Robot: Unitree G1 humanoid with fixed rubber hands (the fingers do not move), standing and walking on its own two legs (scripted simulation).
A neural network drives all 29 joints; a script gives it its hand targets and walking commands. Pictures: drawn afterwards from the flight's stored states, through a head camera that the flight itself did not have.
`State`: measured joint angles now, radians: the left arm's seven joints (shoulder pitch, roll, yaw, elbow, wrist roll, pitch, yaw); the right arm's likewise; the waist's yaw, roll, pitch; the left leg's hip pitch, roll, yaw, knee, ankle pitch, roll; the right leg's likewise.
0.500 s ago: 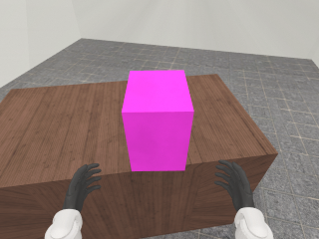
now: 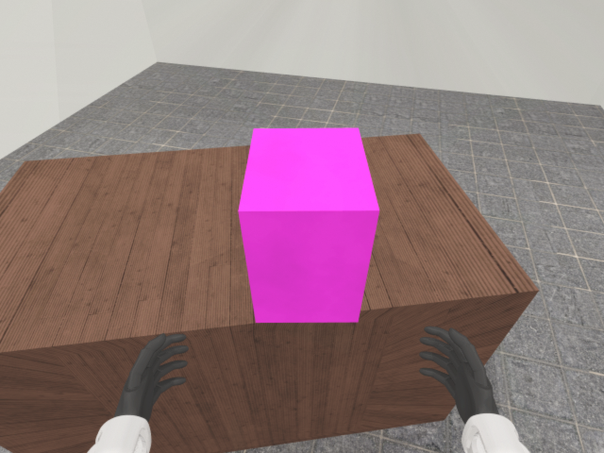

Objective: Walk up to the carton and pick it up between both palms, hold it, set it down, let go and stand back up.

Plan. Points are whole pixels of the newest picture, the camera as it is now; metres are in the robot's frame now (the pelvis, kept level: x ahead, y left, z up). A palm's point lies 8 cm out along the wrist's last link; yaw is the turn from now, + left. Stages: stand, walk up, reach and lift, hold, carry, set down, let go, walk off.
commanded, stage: set down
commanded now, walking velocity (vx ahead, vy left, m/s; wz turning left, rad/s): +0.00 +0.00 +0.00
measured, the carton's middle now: (306, 226) +0.49 +0.03 +0.04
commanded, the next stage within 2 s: let go in 1.26 s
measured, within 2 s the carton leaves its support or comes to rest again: neither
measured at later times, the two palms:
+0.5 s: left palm (150, 444) +0.16 +0.22 -0.02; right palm (488, 431) +0.18 -0.20 -0.02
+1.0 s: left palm (150, 447) +0.17 +0.23 -0.05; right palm (490, 442) +0.18 -0.21 -0.05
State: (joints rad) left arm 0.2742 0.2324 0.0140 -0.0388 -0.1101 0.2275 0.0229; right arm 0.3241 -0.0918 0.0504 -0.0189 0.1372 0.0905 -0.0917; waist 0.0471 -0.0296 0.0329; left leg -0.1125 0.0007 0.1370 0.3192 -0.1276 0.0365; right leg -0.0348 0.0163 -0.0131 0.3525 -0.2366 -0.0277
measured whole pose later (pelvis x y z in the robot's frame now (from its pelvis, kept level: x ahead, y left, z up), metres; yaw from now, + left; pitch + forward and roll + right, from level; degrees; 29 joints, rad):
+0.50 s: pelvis +0.02 -0.02 +0.00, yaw +1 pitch -3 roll +1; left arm 0.39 0.24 0.01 0.12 -0.08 0.04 0.00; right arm 0.41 -0.13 0.07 0.20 0.12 -0.11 -0.05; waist 0.05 -0.04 0.05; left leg -0.11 0.02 0.11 0.30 -0.14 0.01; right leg -0.01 0.04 -0.03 0.29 -0.23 -0.05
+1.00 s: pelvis +0.01 -0.02 +0.00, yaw +1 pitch -3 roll +1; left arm 0.25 0.25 0.01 0.33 -0.06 0.09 -0.02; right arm 0.29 -0.13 0.01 0.40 0.03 -0.10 -0.03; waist 0.04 -0.04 0.06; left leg -0.13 0.01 0.12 0.33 -0.14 0.02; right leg -0.05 0.03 -0.03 0.35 -0.25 -0.05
